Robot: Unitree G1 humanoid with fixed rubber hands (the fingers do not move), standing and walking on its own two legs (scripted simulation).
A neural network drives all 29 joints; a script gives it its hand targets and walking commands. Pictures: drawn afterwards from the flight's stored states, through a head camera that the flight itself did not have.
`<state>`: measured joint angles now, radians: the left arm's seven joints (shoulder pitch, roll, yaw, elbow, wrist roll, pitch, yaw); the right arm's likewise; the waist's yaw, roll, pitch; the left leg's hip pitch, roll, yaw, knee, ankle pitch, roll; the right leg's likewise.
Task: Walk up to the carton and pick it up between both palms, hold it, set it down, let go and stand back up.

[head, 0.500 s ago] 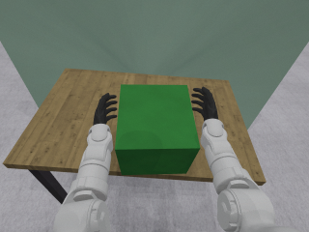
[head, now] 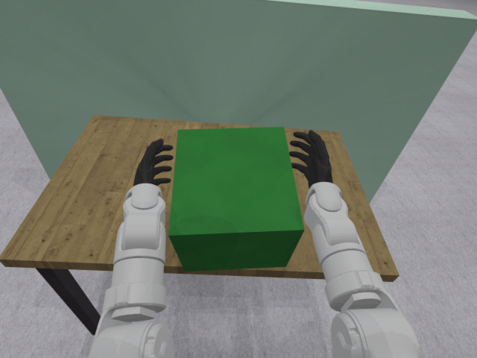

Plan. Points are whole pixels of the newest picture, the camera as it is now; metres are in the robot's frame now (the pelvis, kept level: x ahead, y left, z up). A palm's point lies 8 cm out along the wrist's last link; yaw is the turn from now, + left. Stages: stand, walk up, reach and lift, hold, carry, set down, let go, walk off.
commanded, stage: reach and lift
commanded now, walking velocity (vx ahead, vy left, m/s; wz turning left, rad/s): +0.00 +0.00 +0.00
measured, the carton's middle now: (233, 200) +0.39 -0.01 +0.05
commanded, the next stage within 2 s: hold in 1.24 s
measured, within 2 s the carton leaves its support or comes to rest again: neither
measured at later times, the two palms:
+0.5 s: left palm (147, 179) +0.36 +0.14 +0.13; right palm (320, 171) +0.36 -0.15 +0.16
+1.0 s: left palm (145, 175) +0.36 +0.14 +0.15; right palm (323, 170) +0.35 -0.15 +0.16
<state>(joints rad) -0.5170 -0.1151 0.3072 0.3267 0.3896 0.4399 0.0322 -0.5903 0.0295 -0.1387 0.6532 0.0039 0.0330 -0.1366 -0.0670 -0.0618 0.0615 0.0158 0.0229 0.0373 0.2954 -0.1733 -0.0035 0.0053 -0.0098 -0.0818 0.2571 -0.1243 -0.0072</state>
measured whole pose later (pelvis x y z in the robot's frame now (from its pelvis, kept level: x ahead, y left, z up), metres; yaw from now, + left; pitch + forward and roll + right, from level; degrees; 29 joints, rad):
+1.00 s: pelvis -0.01 +0.00 +0.00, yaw +0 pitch -10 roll +0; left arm -0.54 -0.11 0.30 0.11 0.43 0.62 -0.04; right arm -0.60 0.03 -0.10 0.48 0.03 0.07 -0.17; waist -0.09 -0.06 0.15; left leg 0.06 0.02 0.04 0.27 -0.16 0.00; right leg 0.04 -0.01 -0.09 0.25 -0.12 -0.01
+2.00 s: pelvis +0.00 +0.00 +0.00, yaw +1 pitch -12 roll +0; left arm -0.52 -0.10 0.29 -0.02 0.44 0.71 -0.06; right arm -0.62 0.03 -0.04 0.45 0.09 0.11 -0.20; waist -0.11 -0.08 0.16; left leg 0.09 0.02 0.03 0.29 -0.17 -0.01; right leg 0.09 -0.01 -0.11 0.25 -0.13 -0.01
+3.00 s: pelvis +0.00 +0.00 +0.00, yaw +2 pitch -13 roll +0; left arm -0.52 -0.09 0.29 -0.04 0.45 0.73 -0.09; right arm -0.62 0.04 -0.05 0.44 0.08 0.13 -0.20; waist -0.10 -0.09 0.16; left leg 0.11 0.02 0.02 0.29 -0.17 0.00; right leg 0.11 -0.02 -0.12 0.25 -0.13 -0.01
